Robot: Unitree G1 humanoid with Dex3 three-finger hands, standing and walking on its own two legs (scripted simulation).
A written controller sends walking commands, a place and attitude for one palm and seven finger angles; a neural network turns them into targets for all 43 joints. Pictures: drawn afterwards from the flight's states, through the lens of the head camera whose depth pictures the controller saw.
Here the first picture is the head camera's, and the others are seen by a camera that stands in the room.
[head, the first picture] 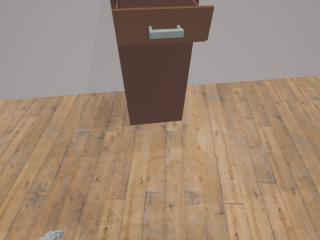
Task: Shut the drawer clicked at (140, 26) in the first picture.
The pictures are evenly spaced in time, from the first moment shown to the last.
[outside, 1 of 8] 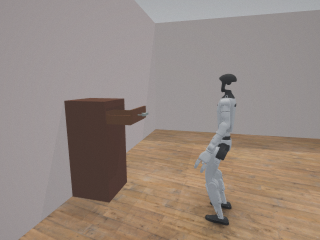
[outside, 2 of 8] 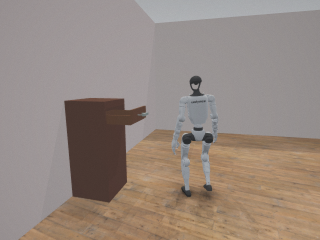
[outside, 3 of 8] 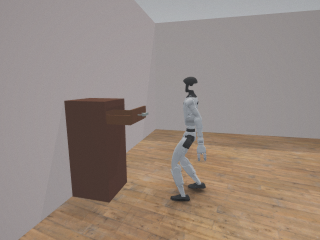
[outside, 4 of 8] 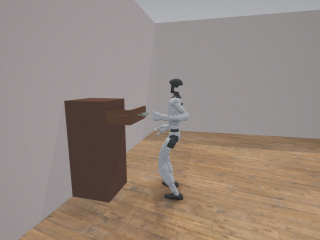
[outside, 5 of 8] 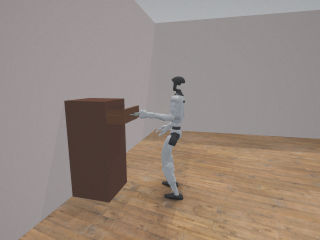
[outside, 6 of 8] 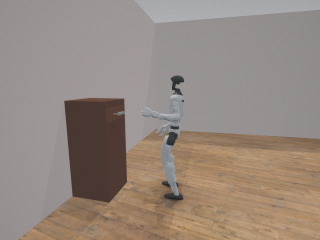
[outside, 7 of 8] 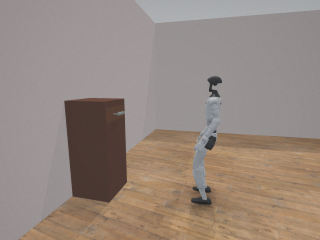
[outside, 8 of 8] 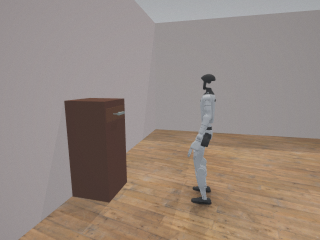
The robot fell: no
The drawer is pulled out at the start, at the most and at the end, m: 0.27 0.27 0.00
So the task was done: yes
